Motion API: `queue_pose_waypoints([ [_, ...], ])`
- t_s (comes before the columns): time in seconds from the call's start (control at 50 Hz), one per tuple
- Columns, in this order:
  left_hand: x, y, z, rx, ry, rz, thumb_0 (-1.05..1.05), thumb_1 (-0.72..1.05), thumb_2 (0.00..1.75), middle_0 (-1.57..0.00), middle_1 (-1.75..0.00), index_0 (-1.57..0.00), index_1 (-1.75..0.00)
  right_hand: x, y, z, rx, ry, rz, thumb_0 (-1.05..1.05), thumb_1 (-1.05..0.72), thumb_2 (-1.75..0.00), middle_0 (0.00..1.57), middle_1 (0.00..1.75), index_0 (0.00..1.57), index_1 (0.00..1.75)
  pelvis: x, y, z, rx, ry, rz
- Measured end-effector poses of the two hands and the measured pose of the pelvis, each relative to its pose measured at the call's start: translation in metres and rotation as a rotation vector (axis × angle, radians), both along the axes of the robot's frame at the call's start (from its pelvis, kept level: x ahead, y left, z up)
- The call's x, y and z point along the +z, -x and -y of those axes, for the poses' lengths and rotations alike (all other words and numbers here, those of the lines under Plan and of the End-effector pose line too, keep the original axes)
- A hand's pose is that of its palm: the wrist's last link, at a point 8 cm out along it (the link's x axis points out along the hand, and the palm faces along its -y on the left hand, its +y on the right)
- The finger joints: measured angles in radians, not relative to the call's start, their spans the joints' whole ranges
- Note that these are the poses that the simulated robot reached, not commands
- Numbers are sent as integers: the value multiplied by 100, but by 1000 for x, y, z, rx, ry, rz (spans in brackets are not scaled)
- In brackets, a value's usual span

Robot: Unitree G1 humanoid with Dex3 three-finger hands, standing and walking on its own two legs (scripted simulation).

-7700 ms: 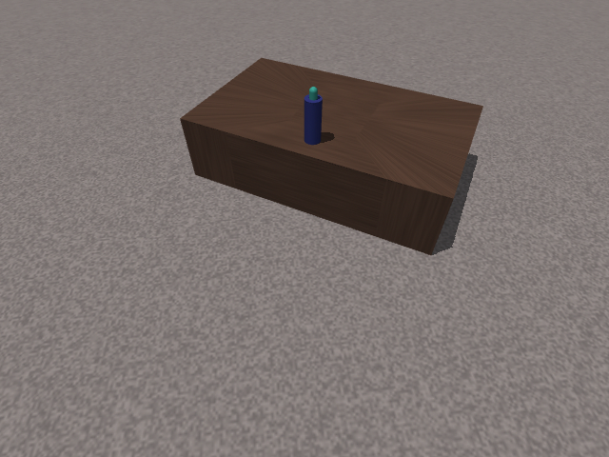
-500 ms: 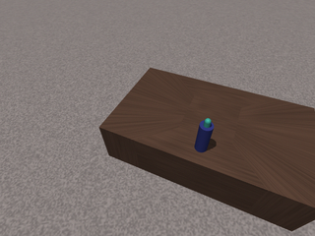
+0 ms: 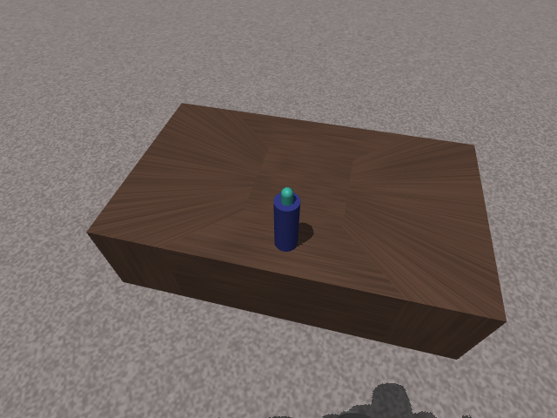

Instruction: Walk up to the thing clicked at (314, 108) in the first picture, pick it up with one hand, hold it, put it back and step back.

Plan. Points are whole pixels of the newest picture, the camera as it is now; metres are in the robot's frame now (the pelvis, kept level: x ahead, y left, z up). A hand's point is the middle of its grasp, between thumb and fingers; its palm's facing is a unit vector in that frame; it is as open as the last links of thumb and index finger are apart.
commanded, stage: walk up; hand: left
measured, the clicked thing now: (286, 218) +0.68 +0.00 -0.29
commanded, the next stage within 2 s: none
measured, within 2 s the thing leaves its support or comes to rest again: neither
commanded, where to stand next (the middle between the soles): +0.22 -0.12 m, yaw -12 degrees
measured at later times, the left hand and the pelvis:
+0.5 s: hand (196, 347) +0.27 +0.16 -0.12, palm faces -0.25 -0.90 -0.35, open 7.3 cm; pelvis +0.11 -0.10 +0.01, yaw -11 degrees
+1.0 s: hand (244, 318) +0.33 +0.08 -0.14, palm faces -0.24 -0.88 -0.41, open 7.3 cm; pelvis +0.15 -0.15 -0.01, yaw -15 degrees
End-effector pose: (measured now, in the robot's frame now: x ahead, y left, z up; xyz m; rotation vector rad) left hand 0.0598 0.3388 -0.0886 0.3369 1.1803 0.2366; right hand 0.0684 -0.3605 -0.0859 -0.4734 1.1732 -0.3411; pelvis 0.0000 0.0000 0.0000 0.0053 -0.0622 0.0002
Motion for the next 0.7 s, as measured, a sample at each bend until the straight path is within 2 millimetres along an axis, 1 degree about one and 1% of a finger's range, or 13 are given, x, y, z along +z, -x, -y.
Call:
queue_pose_waypoints([
  [0.04,0,-5,17,-10,24,-8,0,91,90,-20,-30,-20,-30,5,-7,3,-5,-14,20,1,-90,-90,20,30,21,30,5,-6,4,-21,6,0],
  [0.08,0,-11,30,-28,43,-22,0,91,90,-20,-30,-21,-30,10,-14,1,4,-29,43,1,-90,-90,20,30,21,30,11,-13,8,-37,11,-6],
  [0.14,-4,-26,43,-61,68,-23,0,91,90,-20,-30,-21,-30,16,-16,-4,18,-42,52,1,-90,-90,20,30,21,30,14,-26,13,-57,20,-15],
  [0.18,-12,-42,48,-85,81,-13,0,91,90,-20,-30,-21,-30,18,-12,-6,15,-36,57,1,-90,-90,20,30,21,30,10,-35,16,-73,20,-16],
  [0.24,-21,-73,57,-127,77,-17,1,91,90,-20,-30,-21,-30,20,7,-3,-32,-17,51,1,-90,-90,20,30,21,30,7,-49,24,-102,-2,-11],
  [0.3,-18,-107,72,-172,86,-9,1,91,90,-20,-30,-21,-30,28,29,7,-113,-11,7,1,-90,-89,20,30,21,30,14,-64,38,-126,-8,-5],
  [0.34,-12,-128,81,-198,87,4,1,91,90,-20,-30,-21,-30,35,38,17,-148,-6,-19,1,-90,-89,20,30,21,30,19,-74,47,-140,-6,-4],
  [0.4,-4,-158,97,-235,78,13,1,91,90,-20,-30,-21,-30,40,44,35,-177,-1,-46,1,-89,-90,20,30,21,30,22,-87,64,-163,-3,-6],
  [0.46,1,-190,118,-273,56,26,1,91,90,-20,-30,-20,-30,36,44,59,-189,-7,-67,1,-89,-90,20,30,21,30,20,-98,83,-185,-6,-11],
  [0.52,2,-221,145,-305,17,60,0,91,90,-20,-30,-20,-30,19,37,88,-200,-27,-79,1,-89,-90,20,30,21,30,8,-110,108,-197,-7,-18],
  [0.56,2,-235,163,-315,-6,94,0,91,90,-20,-30,-20,-30,5,27,103,-213,-42,-77,1,-90,-90,20,30,21,30,1,-115,123,-203,5,-9],
  [0.64,10,-248,197,-333,-2,114,0,91,90,-20,-30,-20,-30,-7,-8,114,-222,-86,-25,1,-90,-90,20,30,21,30,6,-126,137,-228,-11,-7],
  [0.7,14,-253,212,-346,-3,119,0,91,90,-20,-30,-21,-30,-12,-35,114,-199,-122,24,1,-90,-90,20,30,21,30,9,-135,144,-242,-7,-17],
])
